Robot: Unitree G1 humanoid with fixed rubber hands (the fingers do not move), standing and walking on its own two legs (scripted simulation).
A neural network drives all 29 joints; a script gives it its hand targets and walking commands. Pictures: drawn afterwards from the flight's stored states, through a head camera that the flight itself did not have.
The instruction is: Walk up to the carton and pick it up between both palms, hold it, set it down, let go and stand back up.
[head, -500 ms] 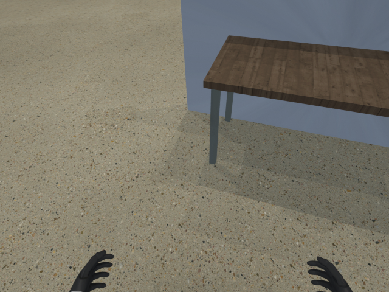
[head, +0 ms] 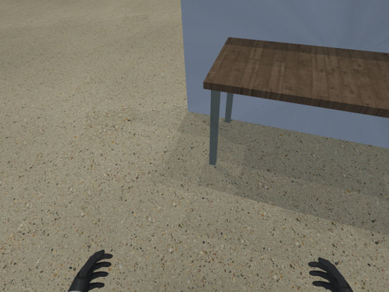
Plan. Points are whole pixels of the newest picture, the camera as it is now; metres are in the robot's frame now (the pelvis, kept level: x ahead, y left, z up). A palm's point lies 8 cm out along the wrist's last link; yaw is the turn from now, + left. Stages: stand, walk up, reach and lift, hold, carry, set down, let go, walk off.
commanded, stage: stand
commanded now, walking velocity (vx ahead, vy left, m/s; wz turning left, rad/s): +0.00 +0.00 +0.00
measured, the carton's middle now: out of the picture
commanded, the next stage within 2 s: none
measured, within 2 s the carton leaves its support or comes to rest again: neither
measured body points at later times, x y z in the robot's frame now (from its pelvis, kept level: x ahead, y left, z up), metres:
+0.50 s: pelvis -0.02 +0.00 +0.00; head -0.02 +0.00 +0.45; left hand +0.14 +0.28 -0.08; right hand +0.14 -0.26 -0.09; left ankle +0.00 +0.12 -0.71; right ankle +0.00 -0.12 -0.71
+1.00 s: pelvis -0.03 +0.00 +0.00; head -0.04 +0.00 +0.45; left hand +0.13 +0.28 -0.08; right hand +0.12 -0.27 -0.09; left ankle +0.00 +0.12 -0.71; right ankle +0.00 -0.12 -0.71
